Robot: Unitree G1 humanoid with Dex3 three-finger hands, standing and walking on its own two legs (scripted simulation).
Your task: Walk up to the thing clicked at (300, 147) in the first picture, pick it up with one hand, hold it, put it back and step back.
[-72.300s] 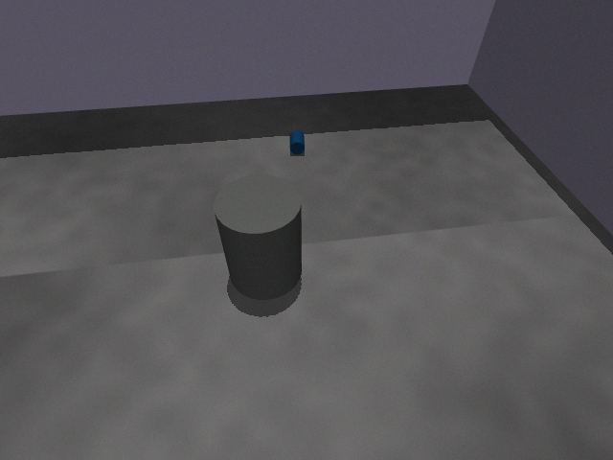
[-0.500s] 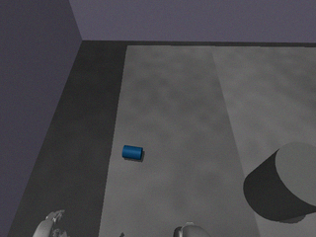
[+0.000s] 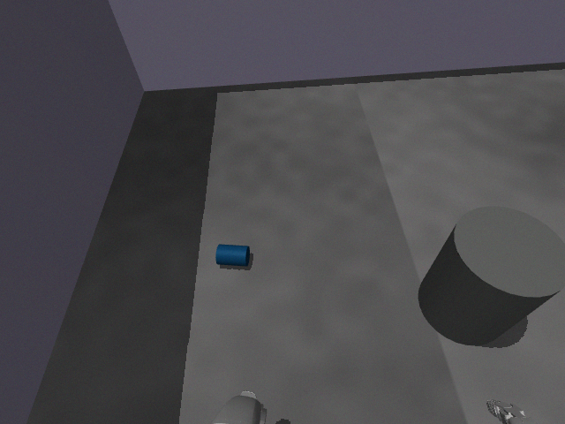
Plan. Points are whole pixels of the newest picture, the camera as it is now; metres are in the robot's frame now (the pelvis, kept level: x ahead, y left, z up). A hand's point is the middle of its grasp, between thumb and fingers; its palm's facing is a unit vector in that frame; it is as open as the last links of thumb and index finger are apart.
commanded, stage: step back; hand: left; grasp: from above
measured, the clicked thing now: (233, 255) +0.81 +0.29 -0.72
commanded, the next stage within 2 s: stand in 1.72 s
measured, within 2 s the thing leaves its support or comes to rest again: neither
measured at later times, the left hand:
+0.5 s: hand out of the picture -0.08 +0.25 -0.15, palm faces +0.05 -0.93 -0.36, open 7.4 cm
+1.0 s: hand out of the picture -0.23 +0.26 -0.14, palm faces +0.09 -0.90 -0.43, open 7.4 cm
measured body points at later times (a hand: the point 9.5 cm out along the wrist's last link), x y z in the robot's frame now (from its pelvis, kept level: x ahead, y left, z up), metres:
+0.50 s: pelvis -0.17 -0.02 +0.00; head -0.12 +0.00 +0.45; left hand -0.09 +0.30 -0.13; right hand -0.03 -0.32 -0.10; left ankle -0.09 +0.10 -0.72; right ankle -0.22 -0.17 -0.65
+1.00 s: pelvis -0.25 -0.03 +0.00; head -0.24 -0.03 +0.45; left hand -0.23 +0.30 -0.11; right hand -0.20 -0.34 -0.13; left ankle -0.25 +0.09 -0.72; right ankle -0.25 -0.17 -0.72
